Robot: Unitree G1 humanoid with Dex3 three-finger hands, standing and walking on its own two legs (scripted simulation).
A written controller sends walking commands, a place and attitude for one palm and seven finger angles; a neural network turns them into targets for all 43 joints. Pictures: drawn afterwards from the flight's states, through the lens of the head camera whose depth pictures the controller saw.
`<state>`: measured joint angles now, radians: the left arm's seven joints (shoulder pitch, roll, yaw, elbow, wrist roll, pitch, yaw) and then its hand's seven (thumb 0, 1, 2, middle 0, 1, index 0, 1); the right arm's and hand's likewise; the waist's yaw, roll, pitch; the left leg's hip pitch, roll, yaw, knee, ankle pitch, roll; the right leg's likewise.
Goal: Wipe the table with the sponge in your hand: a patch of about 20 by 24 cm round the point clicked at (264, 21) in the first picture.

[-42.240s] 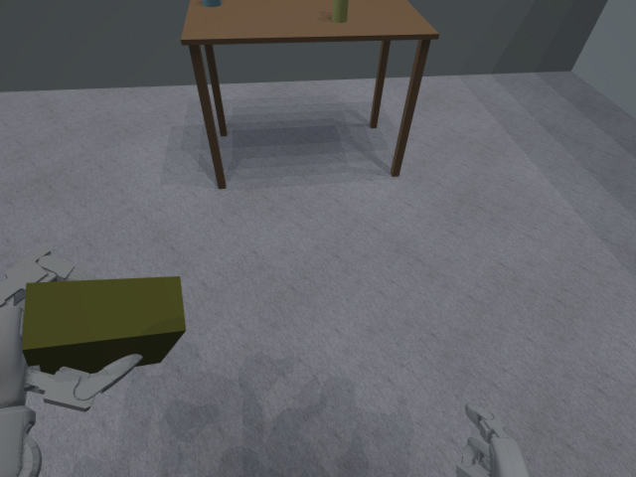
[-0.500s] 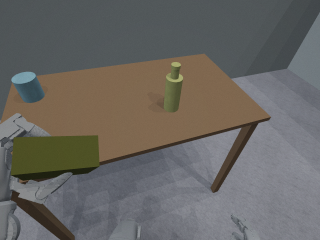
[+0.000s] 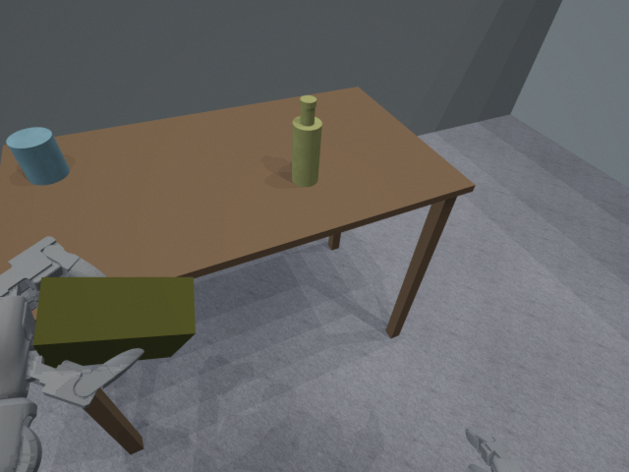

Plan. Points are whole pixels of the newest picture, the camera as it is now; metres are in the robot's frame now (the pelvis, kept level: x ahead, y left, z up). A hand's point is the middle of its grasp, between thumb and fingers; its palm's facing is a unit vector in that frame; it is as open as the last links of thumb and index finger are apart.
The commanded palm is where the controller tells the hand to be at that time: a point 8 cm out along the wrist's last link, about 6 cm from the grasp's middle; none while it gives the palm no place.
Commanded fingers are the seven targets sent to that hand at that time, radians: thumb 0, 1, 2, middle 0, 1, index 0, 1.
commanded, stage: stop stepping back and stand still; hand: left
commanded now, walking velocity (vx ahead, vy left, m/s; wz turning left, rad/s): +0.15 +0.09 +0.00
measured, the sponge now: (139, 323) +0.22 +0.19 +0.14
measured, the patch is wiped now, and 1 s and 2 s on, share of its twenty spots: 1.00 1.00 1.00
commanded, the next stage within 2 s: stand and wait in 0.48 s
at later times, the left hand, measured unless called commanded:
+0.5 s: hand (76, 336) +0.19 +0.23 +0.17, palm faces +0.37 -0.87 -0.33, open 9.7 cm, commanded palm +0.15 +0.28 +0.19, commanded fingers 0.00 0.10 1.30 -1.20 -1.60 -1.20 -1.60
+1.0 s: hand (61, 295) +0.24 +0.27 +0.16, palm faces +0.35 -0.87 -0.34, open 9.7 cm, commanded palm +0.19 +0.31 +0.19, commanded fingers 0.00 0.10 1.30 -1.20 -1.60 -1.20 -1.60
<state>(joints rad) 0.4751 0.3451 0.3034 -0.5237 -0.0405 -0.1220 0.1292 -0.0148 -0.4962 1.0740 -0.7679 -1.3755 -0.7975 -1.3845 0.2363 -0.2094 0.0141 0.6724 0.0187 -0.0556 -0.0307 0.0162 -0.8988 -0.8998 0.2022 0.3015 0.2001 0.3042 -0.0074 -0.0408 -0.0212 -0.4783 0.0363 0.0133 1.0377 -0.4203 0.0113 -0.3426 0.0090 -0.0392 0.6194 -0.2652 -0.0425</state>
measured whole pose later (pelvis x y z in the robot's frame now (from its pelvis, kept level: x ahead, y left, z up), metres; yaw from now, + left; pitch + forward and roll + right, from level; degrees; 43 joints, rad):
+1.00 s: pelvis +0.02 +0.03 +0.01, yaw -1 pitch +0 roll -1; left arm 0.49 0.37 0.30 -0.50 -0.05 -0.11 0.16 -0.01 -0.50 1.07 -0.77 -1.38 -0.80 -1.39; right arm 0.17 -0.18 0.04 0.58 0.01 -0.06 -0.06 0.02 -0.90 -0.90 0.20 0.30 0.20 0.30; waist 0.00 -0.03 0.00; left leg -0.22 0.02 0.05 0.50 -0.28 0.02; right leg -0.21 0.00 -0.05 0.44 -0.23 0.00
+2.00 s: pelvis +0.02 +0.04 +0.01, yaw -2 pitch +0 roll -1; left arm 0.49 0.35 0.29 -0.46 -0.05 -0.11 0.16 -0.01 -0.50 1.07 -0.77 -1.38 -0.80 -1.39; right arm 0.17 -0.20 0.03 0.61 0.01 -0.04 -0.06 0.02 -0.90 -0.90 0.20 0.30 0.20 0.30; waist 0.00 0.00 -0.01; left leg -0.22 0.01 0.05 0.49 -0.27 0.03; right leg -0.21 -0.01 -0.05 0.42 -0.21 0.01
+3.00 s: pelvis +0.03 +0.04 +0.01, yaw -2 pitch +0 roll -1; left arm 0.48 0.35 0.29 -0.46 -0.05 -0.10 0.16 -0.01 -0.50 1.07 -0.77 -1.38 -0.79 -1.39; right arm 0.17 -0.20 0.03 0.60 0.01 -0.04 -0.06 0.02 -0.90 -0.90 0.20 0.30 0.20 0.30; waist 0.00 0.00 -0.01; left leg -0.22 0.01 0.05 0.49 -0.28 0.03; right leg -0.21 -0.01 -0.05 0.42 -0.22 0.01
